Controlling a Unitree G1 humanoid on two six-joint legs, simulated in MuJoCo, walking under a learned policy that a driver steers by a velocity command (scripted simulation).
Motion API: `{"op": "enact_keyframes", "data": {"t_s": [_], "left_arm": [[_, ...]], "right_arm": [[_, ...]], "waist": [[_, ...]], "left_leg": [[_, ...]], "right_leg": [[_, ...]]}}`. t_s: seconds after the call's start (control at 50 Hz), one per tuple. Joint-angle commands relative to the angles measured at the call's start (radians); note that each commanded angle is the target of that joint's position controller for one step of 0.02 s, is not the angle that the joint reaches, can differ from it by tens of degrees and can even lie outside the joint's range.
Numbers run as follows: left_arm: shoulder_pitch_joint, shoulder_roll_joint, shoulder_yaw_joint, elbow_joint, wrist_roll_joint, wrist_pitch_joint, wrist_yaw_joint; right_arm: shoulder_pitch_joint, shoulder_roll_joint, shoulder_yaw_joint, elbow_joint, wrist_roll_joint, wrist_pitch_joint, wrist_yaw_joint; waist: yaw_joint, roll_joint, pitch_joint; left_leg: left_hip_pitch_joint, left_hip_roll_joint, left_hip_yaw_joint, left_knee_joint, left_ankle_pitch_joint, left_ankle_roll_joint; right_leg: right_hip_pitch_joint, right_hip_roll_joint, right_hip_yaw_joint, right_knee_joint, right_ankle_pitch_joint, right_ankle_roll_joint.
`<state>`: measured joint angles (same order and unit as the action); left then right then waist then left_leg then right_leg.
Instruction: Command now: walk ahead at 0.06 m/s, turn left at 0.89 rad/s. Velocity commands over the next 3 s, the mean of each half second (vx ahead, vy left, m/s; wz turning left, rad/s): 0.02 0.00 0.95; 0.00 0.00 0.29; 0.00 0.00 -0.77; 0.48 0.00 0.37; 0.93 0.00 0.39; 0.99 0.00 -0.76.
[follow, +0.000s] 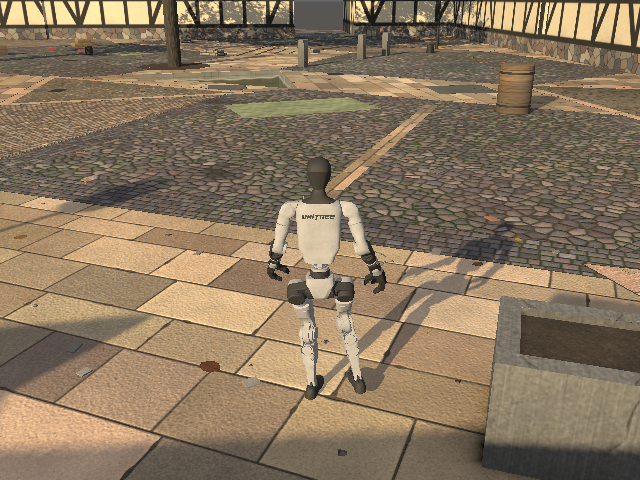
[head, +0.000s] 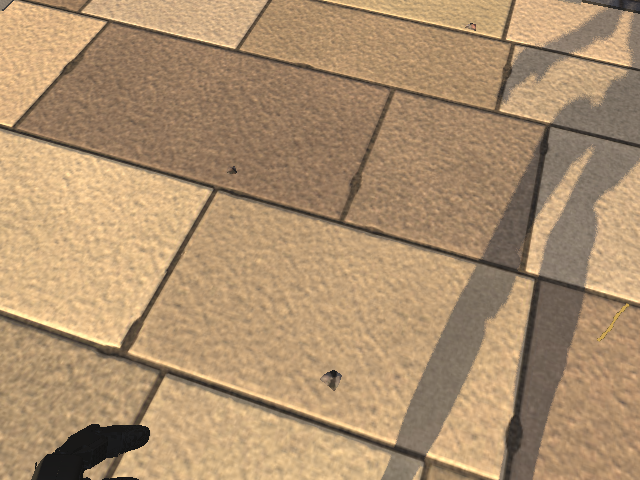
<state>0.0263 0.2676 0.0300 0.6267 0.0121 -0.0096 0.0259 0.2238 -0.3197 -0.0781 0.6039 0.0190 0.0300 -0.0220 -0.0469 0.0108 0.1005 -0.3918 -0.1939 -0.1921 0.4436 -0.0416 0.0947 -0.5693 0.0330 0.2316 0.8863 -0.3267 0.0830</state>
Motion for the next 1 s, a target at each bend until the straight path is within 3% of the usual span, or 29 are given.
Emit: {"op": "enact_keyframes", "data": {"t_s": [0.02,0.1,0.16,0.18,0.2,0.22,0.24,0.26,0.28,0.3,0.34,0.42,0.52,0.6,0.64,0.66,0.68,0.7,0.72,0.74,0.76,0.78,0.8,0.84,0.9,1.0], "left_arm": [[0.045,0.097,0.039,-0.024,-0.01,-0.007,0.007],[0.008,0.108,0.051,-0.02,-0.017,-0.035,-0.005],[0.075,0.144,0.074,0.013,-0.02,-0.053,-0.014],[0.077,0.176,0.082,0.014,-0.014,-0.049,-0.012],[0.048,0.243,0.091,-0.007,0.01,-0.033,-0.005],[0.051,0.218,0.091,-0.007,0.041,-0.03,-0.006],[0.015,0.165,0.078,-0.028,0.029,-0.028,0.0],[-0.008,0.131,0.069,-0.035,0.013,-0.021,0.009],[-0.012,0.127,0.065,-0.04,-0.001,-0.012,0.018],[-0.011,0.125,0.059,-0.04,-0.004,-0.005,0.025],[0.015,0.135,0.057,-0.033,0.007,0.003,0.032],[0.086,0.161,0.066,-0.009,0.017,0.014,0.03],[0.06,0.203,0.086,0.007,0.007,0.018,0.006],[0.059,0.226,0.104,0.03,-0.024,0.006,-0.019],[0.048,0.224,0.109,0.038,-0.048,0.004,-0.027],[0.089,0.195,0.101,0.062,-0.058,0.003,-0.031],[0.126,0.144,0.082,0.066,-0.034,0.001,-0.038],[0.103,0.096,0.052,0.002,0.018,-0.003,-0.042],[0.029,0.167,0.074,0.02,0.003,0.003,-0.03],[0.021,0.169,0.074,0.032,-0.03,0.012,-0.023],[0.068,0.139,0.067,0.064,-0.035,0.02,-0.014],[0.108,0.136,0.064,0.097,-0.023,0.028,-0.009],[0.149,0.139,0.065,0.125,-0.021,0.034,-0.01],[0.182,0.16,0.072,0.14,-0.038,0.038,-0.009],[0.135,0.173,0.071,0.102,-0.043,0.044,-0.006],[0.129,0.134,0.064,0.048,-0.037,0.066,-0.023]], "right_arm": [[-0.027,-0.167,-0.056,-0.086,0.008,0.015,-0.021],[-0.035,-0.157,-0.06,-0.096,0.002,0.029,-0.018],[-0.073,-0.147,-0.056,-0.113,0.013,0.03,-0.012],[-0.028,-0.104,-0.042,-0.108,0.014,0.03,-0.009],[-0.002,-0.071,-0.03,-0.121,0.011,0.028,-0.005],[0.013,-0.156,-0.054,-0.131,0.006,0.016,0.007],[0.025,-0.218,-0.07,-0.103,0.004,0.014,0.012],[0.032,-0.218,-0.074,-0.078,0.007,0.021,0.012],[0.045,-0.189,-0.068,-0.064,0.004,0.031,0.006],[0.054,-0.165,-0.058,-0.064,0.005,0.037,0.009],[0.011,-0.139,-0.045,-0.09,0.016,0.038,0.008],[-0.06,-0.112,-0.031,-0.126,0.017,0.033,0.008],[-0.072,-0.076,-0.018,-0.138,0.006,0.037,0.022],[-0.07,-0.087,-0.028,-0.14,0.009,0.061,0.039],[-0.033,-0.097,-0.043,-0.129,0.01,0.072,0.046],[0.018,-0.111,-0.053,-0.107,0.002,0.072,0.039],[0.093,-0.201,-0.081,-0.089,0.001,0.065,0.021],[0.063,-0.29,-0.083,-0.113,-0.02,0.046,0.007],[0.067,-0.199,-0.058,-0.122,-0.051,0.016,0.018],[0.046,-0.157,-0.034,-0.088,-0.056,-0.004,0.019],[-0.018,-0.114,-0.021,-0.068,-0.042,-0.015,0.014],[-0.073,-0.054,0.004,-0.055,-0.029,-0.022,0.009],[-0.1,-0.031,0.018,-0.042,-0.037,-0.028,0.003],[-0.129,-0.037,0.019,-0.026,-0.063,-0.038,-0.006],[-0.119,-0.098,-0.001,0.001,-0.055,-0.024,-0.024],[-0.125,-0.091,-0.007,0.029,-0.048,-0.009,-0.032]], "waist": [[0.022,0.107,-0.219],[-0.001,0.172,-0.204],[0.042,0.176,-0.208],[0.022,0.074,-0.248],[-0.013,-0.165,-0.235],[-0.017,-0.265,-0.213],[-0.013,-0.196,-0.184],[-0.007,-0.138,-0.155],[-0.002,-0.111,-0.143],[0.009,-0.11,-0.118],[0.036,-0.122,-0.098],[0.097,-0.151,-0.136],[0.088,-0.153,-0.164],[0.068,-0.171,-0.173],[0.026,-0.157,-0.184],[0.005,-0.099,-0.196],[-0.006,0.119,-0.215],[0.027,0.378,-0.268],[-0.062,0.187,-0.34],[-0.034,0.131,-0.291],[0.01,0.105,-0.25],[0.036,0.113,-0.221],[0.056,0.139,-0.207],[0.063,0.141,-0.177],[0.032,0.127,-0.12],[0.018,0.093,-0.077]], "left_leg": [[0.138,0.21,-0.306,-0.124,-0.172,0.078],[0.174,0.203,-0.381,-0.085,-0.179,0.061],[0.168,0.175,-0.425,-0.005,-0.182,0.023],[0.094,0.116,-0.355,0.118,-0.418,-0.015],[-0.09,0.002,-0.151,0.315,-0.582,-0.064],[-0.178,0.031,-0.068,0.541,-0.578,-0.111],[-0.2,0.089,-0.037,0.642,-0.502,-0.143],[-0.211,0.111,-0.014,0.691,-0.43,-0.159],[-0.237,0.123,0.009,0.764,-0.38,-0.171],[-0.264,0.139,0.038,0.827,-0.359,-0.183],[-0.291,0.184,0.112,0.803,-0.314,-0.199],[-0.325,0.265,0.152,0.676,-0.302,-0.235],[-0.177,0.291,0.212,0.483,-0.29,-0.209],[-0.035,0.273,0.266,0.3,-0.301,-0.152],[0.079,0.249,0.287,0.134,-0.235,-0.1],[0.233,0.22,0.259,0.004,-0.126,-0.056],[0.475,0.329,0.061,-0.063,0.263,0.013],[0.564,0.605,-0.266,-0.015,0.583,0.218],[0.483,0.629,-0.215,-0.048,0.534,0.284],[0.406,0.569,-0.09,-0.068,0.423,0.229],[0.373,0.499,-0.003,-0.082,0.296,0.162],[0.338,0.463,0.064,-0.091,0.28,0.124],[0.274,0.438,0.128,-0.102,0.312,0.113],[0.246,0.426,0.202,-0.125,0.293,0.106],[0.306,0.478,0.189,-0.151,0.204,0.125],[0.339,0.539,0.197,-0.178,0.082,0.151]], "right_leg": [[0.083,0.051,-0.063,-0.093,0.077,0.017],[0.154,0.065,-0.052,-0.263,0.07,-0.006],[0.311,0.027,-0.058,-0.517,0.189,-0.044],[0.444,-0.105,0.018,-0.577,0.242,-0.097],[0.523,-0.302,0.23,-0.59,0.326,-0.221],[0.459,-0.403,0.347,-0.602,0.359,-0.317],[0.439,-0.378,0.263,-0.59,0.327,-0.314],[0.423,-0.306,0.149,-0.575,0.253,-0.272],[0.43,-0.265,0.089,-0.566,0.222,-0.247],[0.416,-0.259,0.04,-0.569,0.264,-0.253],[0.427,-0.239,-0.05,-0.594,0.309,-0.265],[0.562,-0.291,-0.114,-0.602,0.373,-0.309],[0.538,-0.334,-0.24,-0.601,0.419,-0.307],[0.527,-0.372,-0.319,-0.545,0.472,-0.265],[0.509,-0.377,-0.363,-0.456,0.469,-0.211],[0.413,-0.335,-0.398,-0.349,0.421,-0.156],[0.172,-0.236,-0.457,-0.113,0.154,-0.072],[-0.129,-0.113,-0.422,0.152,-0.355,0.001],[-0.121,-0.115,-0.267,0.322,-0.36,0.001],[-0.089,-0.132,-0.239,0.337,-0.291,-0.022],[-0.073,-0.145,-0.222,0.274,-0.216,-0.03],[-0.027,-0.147,-0.215,0.231,-0.123,-0.015],[0.057,-0.13,-0.21,0.23,-0.051,0.0],[0.111,-0.098,-0.192,0.192,0.006,0.021],[0.03,-0.107,-0.211,0.137,0.002,0.034],[-0.029,-0.155,-0.23,0.096,-0.042,0.038]]}}
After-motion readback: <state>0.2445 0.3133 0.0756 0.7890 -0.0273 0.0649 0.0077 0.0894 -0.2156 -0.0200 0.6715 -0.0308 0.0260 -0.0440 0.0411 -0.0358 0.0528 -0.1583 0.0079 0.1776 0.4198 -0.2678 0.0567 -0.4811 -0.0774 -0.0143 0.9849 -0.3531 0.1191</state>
